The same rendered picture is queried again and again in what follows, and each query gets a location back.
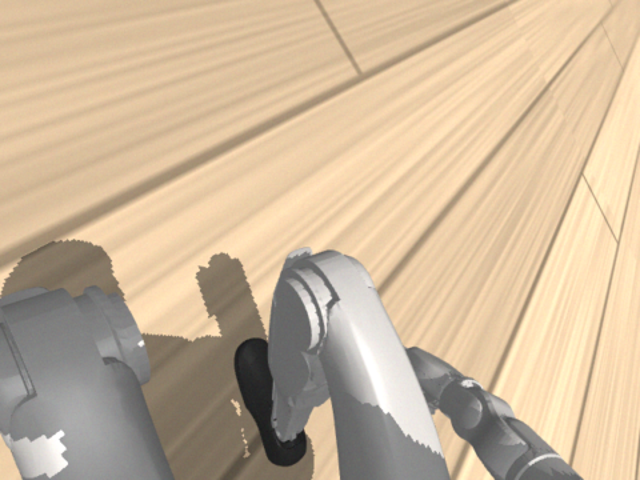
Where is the right robot hand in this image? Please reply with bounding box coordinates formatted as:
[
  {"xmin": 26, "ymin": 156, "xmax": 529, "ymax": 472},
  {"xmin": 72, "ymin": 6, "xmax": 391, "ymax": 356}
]
[{"xmin": 404, "ymin": 346, "xmax": 465, "ymax": 415}]

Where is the right robot foot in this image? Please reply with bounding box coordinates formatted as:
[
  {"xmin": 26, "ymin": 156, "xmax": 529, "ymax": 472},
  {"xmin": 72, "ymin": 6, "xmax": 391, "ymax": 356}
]
[{"xmin": 234, "ymin": 338, "xmax": 307, "ymax": 467}]

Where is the right robot arm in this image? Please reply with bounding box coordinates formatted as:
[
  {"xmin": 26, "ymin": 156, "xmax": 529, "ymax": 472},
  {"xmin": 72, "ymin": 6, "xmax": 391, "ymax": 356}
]
[{"xmin": 439, "ymin": 377, "xmax": 584, "ymax": 480}]

